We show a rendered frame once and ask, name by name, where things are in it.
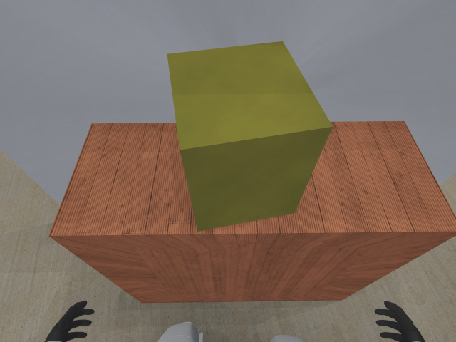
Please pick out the pedestal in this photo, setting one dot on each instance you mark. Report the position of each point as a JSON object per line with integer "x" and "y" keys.
{"x": 372, "y": 205}

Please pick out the robot left thigh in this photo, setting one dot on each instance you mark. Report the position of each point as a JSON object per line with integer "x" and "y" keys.
{"x": 184, "y": 332}

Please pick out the robot left hand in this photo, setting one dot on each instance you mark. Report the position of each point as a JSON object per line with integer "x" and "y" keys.
{"x": 60, "y": 331}

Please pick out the carton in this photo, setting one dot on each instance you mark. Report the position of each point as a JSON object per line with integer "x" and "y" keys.
{"x": 250, "y": 131}

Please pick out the robot right hand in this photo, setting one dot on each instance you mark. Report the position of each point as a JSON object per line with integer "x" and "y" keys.
{"x": 404, "y": 324}

